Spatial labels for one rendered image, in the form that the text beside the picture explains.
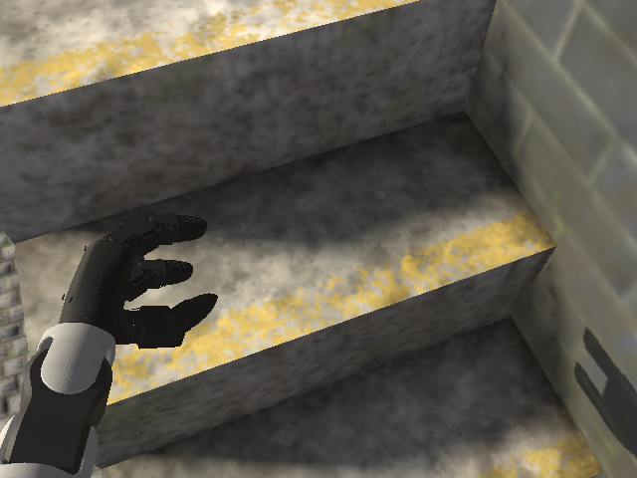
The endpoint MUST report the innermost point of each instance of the robot left hand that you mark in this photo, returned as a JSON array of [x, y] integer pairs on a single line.
[[113, 270]]

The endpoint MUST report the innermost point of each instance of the left robot forearm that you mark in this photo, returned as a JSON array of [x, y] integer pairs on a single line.
[[64, 394]]

